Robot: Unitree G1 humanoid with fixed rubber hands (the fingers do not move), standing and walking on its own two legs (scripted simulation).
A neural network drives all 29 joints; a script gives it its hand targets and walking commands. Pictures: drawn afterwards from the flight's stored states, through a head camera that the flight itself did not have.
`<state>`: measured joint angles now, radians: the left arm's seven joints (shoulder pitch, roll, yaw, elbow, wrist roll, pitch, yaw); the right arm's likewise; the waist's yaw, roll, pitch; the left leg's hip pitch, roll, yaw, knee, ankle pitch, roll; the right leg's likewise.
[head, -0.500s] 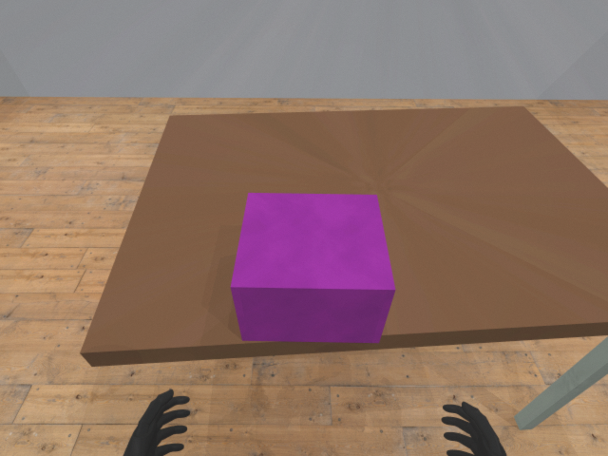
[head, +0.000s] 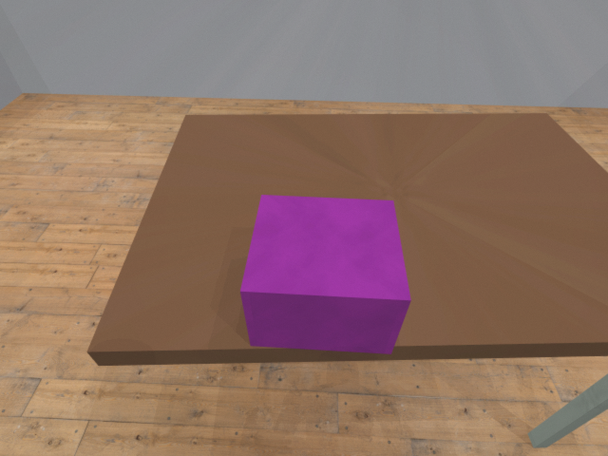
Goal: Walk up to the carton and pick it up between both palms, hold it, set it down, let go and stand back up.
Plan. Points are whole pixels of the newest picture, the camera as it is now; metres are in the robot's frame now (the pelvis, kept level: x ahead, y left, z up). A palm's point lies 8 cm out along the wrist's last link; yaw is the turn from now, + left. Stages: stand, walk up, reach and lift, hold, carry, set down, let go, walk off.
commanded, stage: stand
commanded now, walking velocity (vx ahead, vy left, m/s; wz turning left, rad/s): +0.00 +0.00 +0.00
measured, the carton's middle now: (323, 271) +0.42 +0.00 +0.01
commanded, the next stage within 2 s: none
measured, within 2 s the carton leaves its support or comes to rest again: neither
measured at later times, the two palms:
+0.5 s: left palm out of the picture -0.05 +0.22 -0.14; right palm out of the picture +0.00 -0.20 -0.14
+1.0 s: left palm out of the picture -0.07 +0.21 -0.15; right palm out of the picture -0.03 -0.18 -0.14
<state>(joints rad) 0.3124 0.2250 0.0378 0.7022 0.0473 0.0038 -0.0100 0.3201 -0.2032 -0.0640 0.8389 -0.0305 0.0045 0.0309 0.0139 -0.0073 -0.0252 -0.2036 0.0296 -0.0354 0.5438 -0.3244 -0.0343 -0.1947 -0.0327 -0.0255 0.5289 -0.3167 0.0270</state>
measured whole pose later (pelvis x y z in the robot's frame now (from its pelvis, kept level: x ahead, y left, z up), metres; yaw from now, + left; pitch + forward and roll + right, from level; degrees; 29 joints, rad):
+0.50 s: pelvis +0.00 +0.01 +0.00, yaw +3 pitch -2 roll +0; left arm 0.43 0.13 0.04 1.04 0.03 -0.01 0.03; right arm 0.38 -0.12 -0.04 1.03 -0.02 0.00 -0.01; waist 0.01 -0.01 -0.04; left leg -0.17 0.00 -0.07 0.49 -0.29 -0.01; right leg -0.13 -0.07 -0.06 0.45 -0.29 0.05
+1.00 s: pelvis -0.01 +0.01 +0.01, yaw +3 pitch -3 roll +0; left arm 0.38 0.10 0.03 1.14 0.02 0.00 0.04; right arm 0.35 -0.09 -0.02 1.12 -0.02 0.00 -0.03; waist 0.00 0.00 0.00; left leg -0.17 -0.02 -0.07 0.48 -0.26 -0.01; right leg -0.13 -0.08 -0.06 0.46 -0.27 0.06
